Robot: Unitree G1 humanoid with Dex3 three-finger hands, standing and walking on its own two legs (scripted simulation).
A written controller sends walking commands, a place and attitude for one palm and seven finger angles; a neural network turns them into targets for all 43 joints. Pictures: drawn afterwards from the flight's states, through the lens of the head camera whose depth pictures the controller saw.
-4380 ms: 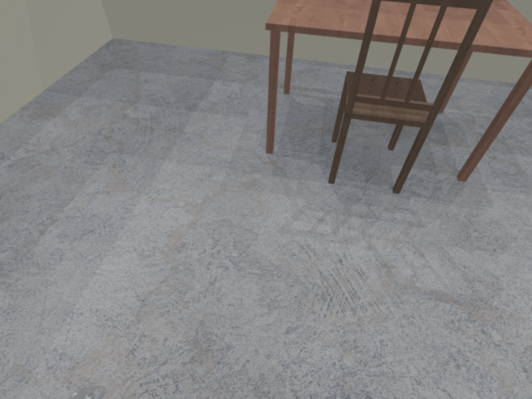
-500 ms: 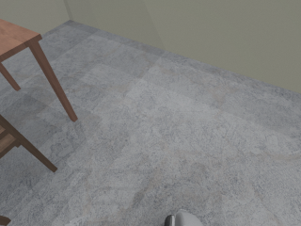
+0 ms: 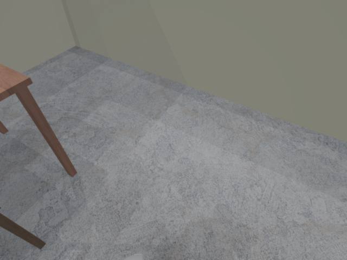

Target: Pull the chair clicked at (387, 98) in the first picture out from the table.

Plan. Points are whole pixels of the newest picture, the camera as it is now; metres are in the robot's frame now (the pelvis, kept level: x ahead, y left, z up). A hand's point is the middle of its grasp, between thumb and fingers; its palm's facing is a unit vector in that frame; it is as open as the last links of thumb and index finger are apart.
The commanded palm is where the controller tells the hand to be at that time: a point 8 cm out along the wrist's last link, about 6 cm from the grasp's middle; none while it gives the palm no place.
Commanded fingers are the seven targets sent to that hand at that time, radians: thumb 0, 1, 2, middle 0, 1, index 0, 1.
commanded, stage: turn to face it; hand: left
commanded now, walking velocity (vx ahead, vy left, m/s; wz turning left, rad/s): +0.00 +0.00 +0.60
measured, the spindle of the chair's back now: out of the picture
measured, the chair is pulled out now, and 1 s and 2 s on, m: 0.00 0.00 0.00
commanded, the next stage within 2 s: take the last steps up to it in 1.82 s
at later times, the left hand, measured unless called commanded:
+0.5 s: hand out of the picture +0.14 +0.22 -0.15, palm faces +0.23 -0.94 -0.25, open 7.4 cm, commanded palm none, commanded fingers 0.00 0.90 0.90 -0.20 -0.30 -0.20 -0.30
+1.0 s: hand out of the picture -0.05 +0.17 -0.18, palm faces +0.57 -0.78 -0.25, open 7.4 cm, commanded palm none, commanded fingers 0.00 0.90 0.90 -0.20 -0.30 -0.20 -0.30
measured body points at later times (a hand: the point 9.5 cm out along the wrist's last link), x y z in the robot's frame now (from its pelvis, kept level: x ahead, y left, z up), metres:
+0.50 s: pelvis +0.05 +0.00 +0.00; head +0.08 +0.00 +0.45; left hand +0.13 +0.27 -0.13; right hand +0.13 -0.24 -0.15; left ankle +0.10 +0.11 -0.74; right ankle +0.08 -0.14 -0.71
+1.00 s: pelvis +0.03 -0.02 -0.01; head +0.07 +0.01 +0.44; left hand -0.08 +0.21 -0.16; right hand +0.27 -0.19 -0.14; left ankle -0.04 +0.08 -0.74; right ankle +0.09 -0.14 -0.74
